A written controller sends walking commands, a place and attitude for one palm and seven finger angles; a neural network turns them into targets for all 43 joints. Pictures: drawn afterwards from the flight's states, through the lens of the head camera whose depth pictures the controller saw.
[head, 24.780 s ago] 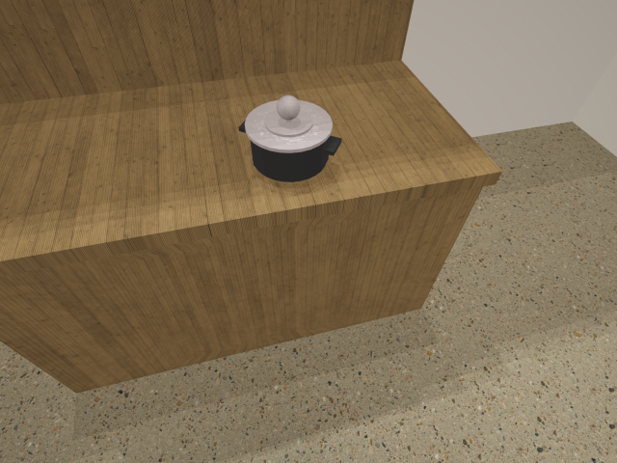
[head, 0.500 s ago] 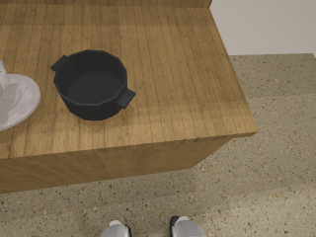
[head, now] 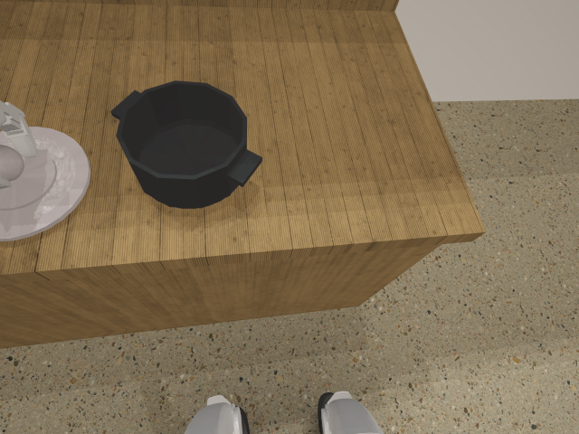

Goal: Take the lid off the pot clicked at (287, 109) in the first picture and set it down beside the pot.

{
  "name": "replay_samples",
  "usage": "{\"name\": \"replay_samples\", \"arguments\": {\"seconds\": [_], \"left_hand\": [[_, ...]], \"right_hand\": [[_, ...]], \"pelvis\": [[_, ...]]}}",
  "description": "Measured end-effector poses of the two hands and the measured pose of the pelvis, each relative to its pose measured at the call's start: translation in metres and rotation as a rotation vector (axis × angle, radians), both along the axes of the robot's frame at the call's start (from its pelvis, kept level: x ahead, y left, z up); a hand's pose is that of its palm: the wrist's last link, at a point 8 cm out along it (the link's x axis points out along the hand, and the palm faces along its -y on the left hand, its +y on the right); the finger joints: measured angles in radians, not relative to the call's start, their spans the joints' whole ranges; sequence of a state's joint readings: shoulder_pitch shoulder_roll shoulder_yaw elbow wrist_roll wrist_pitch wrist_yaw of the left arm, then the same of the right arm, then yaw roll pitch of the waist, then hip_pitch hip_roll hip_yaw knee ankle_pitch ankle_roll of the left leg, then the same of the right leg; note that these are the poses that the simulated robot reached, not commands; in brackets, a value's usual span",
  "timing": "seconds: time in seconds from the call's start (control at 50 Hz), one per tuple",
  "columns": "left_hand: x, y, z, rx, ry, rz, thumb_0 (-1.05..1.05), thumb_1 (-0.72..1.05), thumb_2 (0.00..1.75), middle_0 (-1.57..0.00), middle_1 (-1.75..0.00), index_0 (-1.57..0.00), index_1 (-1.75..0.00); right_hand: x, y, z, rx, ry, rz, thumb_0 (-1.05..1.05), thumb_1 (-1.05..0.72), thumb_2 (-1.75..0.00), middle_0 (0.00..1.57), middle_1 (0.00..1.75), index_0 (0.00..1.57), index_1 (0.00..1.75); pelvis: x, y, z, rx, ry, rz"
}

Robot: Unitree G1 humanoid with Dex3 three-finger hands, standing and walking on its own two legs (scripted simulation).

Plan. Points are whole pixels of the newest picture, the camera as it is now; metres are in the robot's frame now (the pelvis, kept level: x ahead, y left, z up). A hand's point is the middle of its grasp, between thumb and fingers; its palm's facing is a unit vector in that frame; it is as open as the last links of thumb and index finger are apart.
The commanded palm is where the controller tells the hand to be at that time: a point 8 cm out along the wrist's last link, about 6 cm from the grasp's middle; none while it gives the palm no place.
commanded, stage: open the fingers wide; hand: left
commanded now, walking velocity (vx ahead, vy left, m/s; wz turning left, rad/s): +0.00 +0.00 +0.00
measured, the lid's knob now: (0, 163) +0.48 +0.36 +0.02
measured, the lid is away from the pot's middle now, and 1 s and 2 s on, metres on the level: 0.24 0.24 0.24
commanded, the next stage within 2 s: raise the empty hand in 0.92 s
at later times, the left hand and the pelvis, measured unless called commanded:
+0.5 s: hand out of the picture +0.46 +0.35 +0.04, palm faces -0.47 -0.11 -0.88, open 8.6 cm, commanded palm +0.49 +0.35 +0.10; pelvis +0.00 +0.01 +0.00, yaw +0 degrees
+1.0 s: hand out of the picture +0.45 +0.36 +0.04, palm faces -0.48 -0.12 -0.87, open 11.0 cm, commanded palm +0.49 +0.35 +0.10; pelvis +0.00 +0.01 +0.00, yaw +1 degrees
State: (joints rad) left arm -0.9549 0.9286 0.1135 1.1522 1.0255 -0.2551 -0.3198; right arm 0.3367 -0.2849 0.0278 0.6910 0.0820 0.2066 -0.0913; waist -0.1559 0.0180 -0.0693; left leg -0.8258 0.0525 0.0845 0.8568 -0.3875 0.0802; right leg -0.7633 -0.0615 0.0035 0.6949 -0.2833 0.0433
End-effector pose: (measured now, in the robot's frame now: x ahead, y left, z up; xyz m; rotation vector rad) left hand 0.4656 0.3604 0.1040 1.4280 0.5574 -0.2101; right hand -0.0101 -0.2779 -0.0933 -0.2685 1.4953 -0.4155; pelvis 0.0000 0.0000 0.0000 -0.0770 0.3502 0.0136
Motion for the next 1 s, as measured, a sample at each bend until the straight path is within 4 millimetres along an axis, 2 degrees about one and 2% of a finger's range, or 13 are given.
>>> {"name": "replay_samples", "arguments": {"seconds": [0.2, 0.4, 0.6, 0.72, 1.0], "left_hand": [[-0.002, -0.001, 0.000, 0.015, 0.011, -0.014, 0.02, 0.20, 0.77, -0.61, -0.99, -0.64, -1.03], [-0.004, -0.001, -0.003, 0.022, 0.015, -0.018, 0.01, 0.23, 0.74, -0.55, -0.98, -0.57, -1.01], [-0.001, -0.002, 0.001, 0.006, -0.021, -0.017, 0.00, 0.16, 0.65, -0.44, -0.96, -0.45, -0.96], [-0.005, 0.003, -0.004, 0.026, 0.010, -0.002, 0.00, 0.09, 0.60, -0.38, -0.93, -0.38, -0.93], [-0.010, 0.002, -0.003, 0.026, 0.015, -0.022, 0.00, 0.04, 0.57, -0.33, -0.91, -0.34, -0.91]], "right_hand": [[0.010, 0.004, 0.004, -0.014, -0.062, 0.018, 0.00, -0.90, -0.90, 0.20, 0.30, 0.20, 0.30], [0.008, 0.008, 0.005, -0.012, -0.058, 0.020, 0.00, -0.90, -0.90, 0.20, 0.30, 0.20, 0.30], [0.006, 0.010, 0.008, -0.010, -0.051, 0.009, 0.00, -0.90, -0.90, 0.20, 0.30, 0.20, 0.30], [0.007, 0.010, 0.008, -0.004, -0.054, 0.014, 0.00, -0.90, -0.90, 0.20, 0.30, 0.20, 0.30], [0.013, 0.005, 0.007, -0.012, -0.063, 0.034, 0.00, -0.90, -0.90, 0.20, 0.30, 0.20, 0.30]], "pelvis": [[-0.002, 0.007, 0.002, -0.001, -0.017, 0.002], [0.000, 0.012, 0.003, -0.001, -0.026, 0.005], [0.003, 0.013, 0.005, -0.001, -0.029, 0.007], [0.002, 0.013, 0.005, -0.001, -0.030, 0.008], [0.000, 0.009, 0.005, -0.001, -0.030, 0.017]]}}
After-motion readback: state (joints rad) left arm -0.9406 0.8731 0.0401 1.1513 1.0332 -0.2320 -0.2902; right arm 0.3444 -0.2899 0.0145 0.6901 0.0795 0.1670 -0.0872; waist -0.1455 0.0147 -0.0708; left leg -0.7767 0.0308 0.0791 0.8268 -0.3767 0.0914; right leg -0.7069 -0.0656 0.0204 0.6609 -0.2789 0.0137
